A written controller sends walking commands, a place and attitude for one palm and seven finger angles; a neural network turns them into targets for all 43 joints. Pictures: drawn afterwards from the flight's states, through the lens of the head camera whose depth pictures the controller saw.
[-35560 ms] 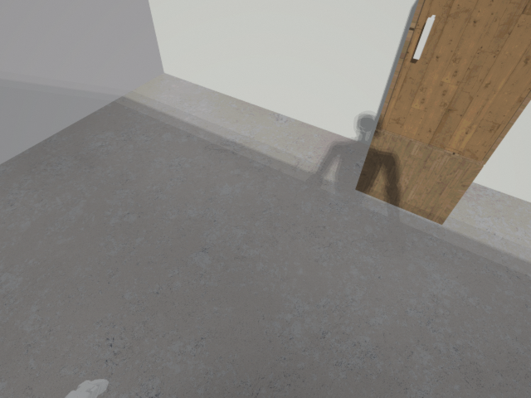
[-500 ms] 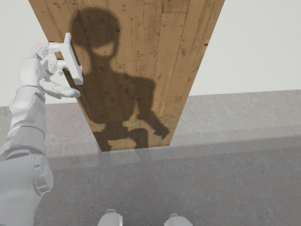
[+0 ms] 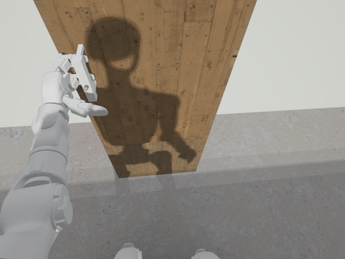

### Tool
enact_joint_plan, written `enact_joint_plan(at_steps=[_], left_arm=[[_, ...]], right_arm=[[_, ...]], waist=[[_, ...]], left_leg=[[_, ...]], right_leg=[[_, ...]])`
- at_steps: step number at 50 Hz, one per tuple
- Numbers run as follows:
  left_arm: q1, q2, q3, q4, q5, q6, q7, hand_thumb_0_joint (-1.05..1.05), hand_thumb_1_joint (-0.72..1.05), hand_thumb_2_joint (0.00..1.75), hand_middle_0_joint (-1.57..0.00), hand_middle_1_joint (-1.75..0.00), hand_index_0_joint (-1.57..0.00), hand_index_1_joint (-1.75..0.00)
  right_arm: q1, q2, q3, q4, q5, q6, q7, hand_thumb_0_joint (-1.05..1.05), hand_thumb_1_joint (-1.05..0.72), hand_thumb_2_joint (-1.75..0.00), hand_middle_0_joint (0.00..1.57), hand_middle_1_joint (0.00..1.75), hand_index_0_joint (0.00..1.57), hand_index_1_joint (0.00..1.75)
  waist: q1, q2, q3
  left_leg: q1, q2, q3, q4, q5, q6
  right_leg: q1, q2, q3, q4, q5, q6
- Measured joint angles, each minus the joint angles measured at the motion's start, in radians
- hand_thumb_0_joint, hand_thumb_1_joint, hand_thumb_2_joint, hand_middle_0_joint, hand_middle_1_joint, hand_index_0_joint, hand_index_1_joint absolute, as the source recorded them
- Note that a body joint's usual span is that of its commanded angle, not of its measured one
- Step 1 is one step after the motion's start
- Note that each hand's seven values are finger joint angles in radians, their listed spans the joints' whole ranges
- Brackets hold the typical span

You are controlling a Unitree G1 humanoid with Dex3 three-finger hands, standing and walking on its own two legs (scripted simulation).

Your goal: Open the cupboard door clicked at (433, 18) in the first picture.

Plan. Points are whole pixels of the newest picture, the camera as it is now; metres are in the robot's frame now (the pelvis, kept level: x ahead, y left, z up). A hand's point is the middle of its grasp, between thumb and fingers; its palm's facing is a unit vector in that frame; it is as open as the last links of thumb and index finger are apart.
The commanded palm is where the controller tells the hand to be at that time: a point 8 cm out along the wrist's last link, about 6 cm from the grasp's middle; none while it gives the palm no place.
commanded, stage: slide the fingers in behind the handle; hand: left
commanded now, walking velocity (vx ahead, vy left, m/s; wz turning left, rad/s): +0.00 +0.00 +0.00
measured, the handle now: (86, 74) +0.53 +0.18 +0.11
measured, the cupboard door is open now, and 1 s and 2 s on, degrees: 0 0 11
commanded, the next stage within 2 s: close the thumb around the handle in 0.68 s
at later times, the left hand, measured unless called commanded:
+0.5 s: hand (95, 87) +0.49 +0.16 +0.11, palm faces +0.05 -1.00 +0.00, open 14.0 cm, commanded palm +0.46 +0.21 +0.11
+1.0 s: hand (94, 88) +0.48 +0.16 +0.11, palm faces +0.04 -1.00 +0.01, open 12.6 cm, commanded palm +0.45 +0.21 +0.11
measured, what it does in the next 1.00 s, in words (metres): stands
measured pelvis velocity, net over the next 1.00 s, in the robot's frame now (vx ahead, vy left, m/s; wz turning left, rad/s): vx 0.00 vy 0.00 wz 0.00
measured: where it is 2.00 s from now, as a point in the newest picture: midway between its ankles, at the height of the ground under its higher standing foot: outside the picture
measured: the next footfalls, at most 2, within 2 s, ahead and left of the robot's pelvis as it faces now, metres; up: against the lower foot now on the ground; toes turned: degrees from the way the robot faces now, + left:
none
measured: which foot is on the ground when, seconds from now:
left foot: down 0.00-1.00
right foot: down 0.00-1.00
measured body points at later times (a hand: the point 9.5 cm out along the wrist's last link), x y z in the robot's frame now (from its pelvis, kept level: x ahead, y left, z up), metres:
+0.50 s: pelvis +0.00 +0.00 +0.00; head +0.08 +0.00 +0.44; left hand +0.48 +0.21 +0.11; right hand +0.02 -0.26 -0.12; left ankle +0.03 +0.14 -0.69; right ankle -0.03 -0.14 -0.69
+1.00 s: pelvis +0.00 +0.00 +0.00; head +0.08 +0.01 +0.44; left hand +0.47 +0.21 +0.11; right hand +0.03 -0.26 -0.12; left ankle +0.03 +0.14 -0.69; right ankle -0.03 -0.14 -0.69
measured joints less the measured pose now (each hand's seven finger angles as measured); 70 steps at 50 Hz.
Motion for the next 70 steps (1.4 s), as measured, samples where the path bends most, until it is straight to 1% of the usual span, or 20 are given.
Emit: enact_joint_plan(at_steps=[4, 8, 12, 18, 23, 35, 41, 44, 48, 52, 62, 67, 70], left_arm=[[-0.004, -0.017, -0.014, 0.008, -0.005, 0.002, 0.008, -0.01, -0.50, 0.30, -0.30, -1.20, -0.30, -1.20], [-0.019, -0.025, -0.018, 0.023, 0.000, 0.005, 0.021, -0.01, -0.50, 0.30, -0.30, -1.20, -0.30, -1.20], [-0.025, -0.034, -0.032, 0.017, 0.002, -0.009, 0.035, -0.01, -0.50, 0.30, -0.30, -1.20, -0.30, -1.20], [-0.047, -0.041, -0.035, 0.038, 0.010, -0.011, 0.045, -0.01, -0.50, 0.30, -0.30, -1.20, -0.30, -1.20], [-0.045, -0.037, -0.021, 0.039, 0.020, -0.012, 0.057, -0.01, -0.50, 0.30, -0.30, -1.20, -0.30, -1.20], [-0.040, -0.024, -0.014, 0.042, 0.014, -0.014, 0.041, -0.01, -0.50, 0.30, -0.31, -1.20, -0.31, -1.21], [-0.023, -0.038, -0.027, 0.014, 0.007, -0.019, 0.044, -0.01, -0.50, 0.30, -0.30, -1.20, -0.31, -1.21], [-0.024, -0.043, -0.031, 0.021, 0.007, -0.013, 0.048, -0.01, -0.47, 0.32, -0.30, -1.20, -0.31, -1.21], [-0.021, -0.049, -0.035, 0.018, 0.010, -0.008, 0.055, -0.01, -0.36, 0.36, -0.31, -1.21, -0.31, -1.22], [-0.011, -0.055, -0.034, 0.004, 0.009, -0.017, 0.060, -0.01, -0.20, 0.43, -0.32, -1.23, -0.32, -1.24], [-0.019, -0.048, -0.041, 0.024, 0.007, -0.014, 0.056, 0.00, 0.32, 0.65, -0.35, -1.29, -0.36, -1.29], [-0.040, -0.042, -0.037, 0.043, 0.008, -0.017, 0.053, 0.01, 0.59, 0.77, -0.37, -1.31, -0.38, -1.32], [-0.045, -0.036, -0.029, 0.043, 0.011, -0.021, 0.051, 0.01, 0.71, 0.82, -0.38, -1.33, -0.38, -1.33]], right_arm=[[-0.005, 0.002, 0.002, 0.004, 0.001, 0.000, 0.001, 0.00, -0.91, -0.90, 0.21, 0.30, 0.20, 0.30], [-0.012, 0.005, 0.003, 0.006, -0.001, -0.003, 0.000, 0.00, -0.91, -0.90, 0.21, 0.30, 0.20, 0.30], [-0.014, 0.005, 0.001, 0.007, -0.002, -0.009, 0.002, 0.00, -0.91, -0.90, 0.21, 0.30, 0.20, 0.30], [-0.013, 0.005, 0.001, 0.013, -0.004, -0.010, 0.003, 0.00, -0.91, -0.90, 0.21, 0.30, 0.20, 0.30], [-0.005, 0.003, -0.001, 0.011, -0.007, -0.008, 0.005, 0.00, -0.91, -0.90, 0.21, 0.30, 0.20, 0.30], [0.007, 0.005, -0.001, 0.018, -0.004, -0.001, 0.001, 0.00, -0.91, -0.90, 0.21, 0.30, 0.20, 0.30], [0.005, 0.003, -0.007, 0.017, -0.004, -0.004, 0.003, 0.00, -0.91, -0.90, 0.21, 0.30, 0.20, 0.30], [0.000, 0.003, -0.005, 0.016, -0.005, -0.002, 0.004, 0.00, -0.91, -0.90, 0.21, 0.30, 0.20, 0.30], [-0.007, 0.005, -0.005, 0.012, -0.005, -0.002, 0.005, 0.00, -0.91, -0.90, 0.21, 0.30, 0.20, 0.30], [-0.011, 0.008, -0.004, 0.009, -0.005, -0.004, 0.006, 0.00, -0.91, -0.90, 0.21, 0.30, 0.20, 0.30], [-0.015, 0.008, 0.000, 0.011, -0.003, -0.002, 0.003, 0.00, -0.91, -0.90, 0.21, 0.30, 0.20, 0.30], [-0.017, 0.005, 0.001, 0.016, -0.003, -0.005, 0.000, 0.00, -0.91, -0.90, 0.21, 0.30, 0.20, 0.30], [-0.015, 0.004, 0.000, 0.016, -0.005, -0.006, -0.001, 0.00, -0.91, -0.90, 0.21, 0.30, 0.20, 0.30]], waist=[[0.006, 0.002, 0.002], [0.006, -0.001, 0.006], [0.005, -0.001, 0.009], [-0.001, -0.004, 0.008], [-0.006, -0.002, 0.008], [-0.005, -0.004, 0.009], [0.001, -0.001, 0.004], [0.002, -0.001, 0.004], [0.004, -0.001, 0.003], [0.005, -0.002, 0.002], [0.008, -0.001, 0.006], [0.003, -0.003, 0.011], [-0.001, -0.006, 0.011]], left_leg=[[0.007, -0.002, -0.003, -0.003, 0.002, 0.000], [0.006, -0.004, -0.005, -0.005, 0.006, -0.001], [0.001, -0.005, -0.006, -0.004, 0.008, -0.002], [-0.006, -0.005, -0.006, -0.002, 0.008, -0.002], [-0.008, -0.003, -0.002, -0.002, 0.007, -0.002], [-0.001, -0.002, -0.001, -0.009, 0.007, -0.002], [0.001, -0.003, -0.001, -0.009, 0.005, -0.002], [0.004, -0.004, -0.001, -0.009, 0.004, 0.000], [0.007, -0.005, 0.000, -0.010, 0.005, 0.000], [0.011, -0.005, 0.001, -0.012, 0.005, 0.000], [0.014, -0.007, -0.004, -0.012, 0.008, -0.001], [0.005, -0.008, -0.006, -0.010, 0.011, -0.001], [-0.002, -0.007, -0.005, -0.008, 0.011, -0.001]], right_leg=[[0.008, -0.002, -0.003, -0.002, 0.000, 0.000], [0.007, -0.004, -0.005, 0.000, 0.000, -0.001], [0.002, -0.003, -0.007, 0.002, 0.001, -0.002], [-0.007, -0.004, -0.006, 0.007, 0.001, -0.002], [-0.012, -0.003, -0.001, 0.009, 0.000, -0.002], [-0.005, -0.002, 0.000, 0.000, 0.002, -0.002], [-0.001, -0.002, 0.000, -0.004, 0.002, -0.001], [0.003, -0.004, -0.001, -0.004, 0.001, 0.000], [0.005, -0.005, 0.000, -0.005, 0.001, 0.000], [0.008, -0.005, 0.001, -0.006, 0.001, 0.000], [0.013, -0.005, -0.003, -0.005, 0.002, 0.000], [0.005, -0.006, -0.005, -0.002, 0.004, -0.001], [-0.003, -0.005, -0.004, 0.001, 0.004, -0.001]])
